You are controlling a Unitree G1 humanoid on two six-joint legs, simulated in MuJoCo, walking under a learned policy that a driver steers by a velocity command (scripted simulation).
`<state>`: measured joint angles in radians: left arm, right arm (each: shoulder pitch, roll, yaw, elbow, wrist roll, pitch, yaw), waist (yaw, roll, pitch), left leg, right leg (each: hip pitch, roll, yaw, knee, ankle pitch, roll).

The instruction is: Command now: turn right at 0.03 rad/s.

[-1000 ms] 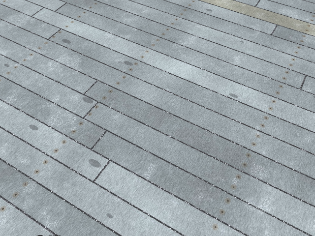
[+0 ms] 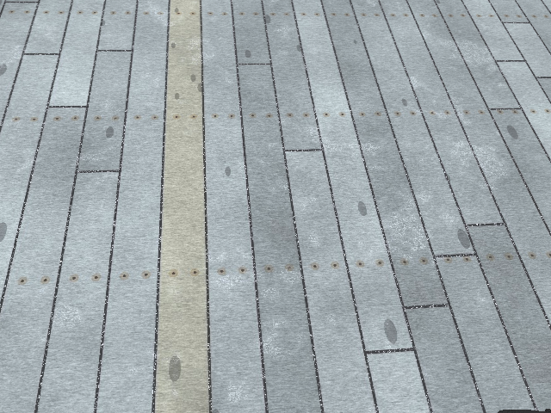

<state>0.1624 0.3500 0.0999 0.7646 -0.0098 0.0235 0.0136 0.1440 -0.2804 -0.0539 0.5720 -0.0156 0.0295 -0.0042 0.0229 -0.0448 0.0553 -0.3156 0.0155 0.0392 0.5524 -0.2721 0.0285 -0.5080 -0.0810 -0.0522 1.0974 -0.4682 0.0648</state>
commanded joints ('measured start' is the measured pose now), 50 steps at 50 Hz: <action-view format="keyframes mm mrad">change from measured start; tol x32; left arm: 1 44 43 1 -25 -9 6 1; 50 -70 97 -11 -279 20 -81 25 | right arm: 1 -20 -54 -3 -20 -18 -39 -14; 50 125 -164 -50 105 33 -134 36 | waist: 1 -12 199 -170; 20 10 153 -146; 23 45 -309 -284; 50 -36 158 -5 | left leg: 1 142 223 -73 -198 513 168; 21 158 266 196 145 524 22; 23 -404 -20 53 706 -432 -126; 24 -444 11 -87 774 -427 -117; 44 64 -32 -54 -36 6 -24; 48 241 348 -850 -329 37 316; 50 288 265 -673 -268 217 266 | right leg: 1 22 7 78 33 121 20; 19 92 13 -70 -414 109 -60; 21 349 71 -40 -628 361 -137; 23 630 -312 659 -704 924 -477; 37 342 -48 484 -689 525 -267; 43 208 -61 550 -744 -189 -271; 50 -235 113 192 -2 -88 -46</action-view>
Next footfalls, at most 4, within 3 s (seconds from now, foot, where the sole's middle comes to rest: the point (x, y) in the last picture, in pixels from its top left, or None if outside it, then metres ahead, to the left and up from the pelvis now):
0.42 right None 0.03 -0.14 -0.77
0.92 left None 0.20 0.00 -0.77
1.30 right None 0.23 -0.27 -0.77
1.76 left None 0.29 0.00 -0.77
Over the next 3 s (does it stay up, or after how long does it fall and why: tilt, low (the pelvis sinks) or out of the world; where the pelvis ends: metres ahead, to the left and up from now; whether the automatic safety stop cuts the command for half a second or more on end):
stays up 0.74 -0.49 -0.03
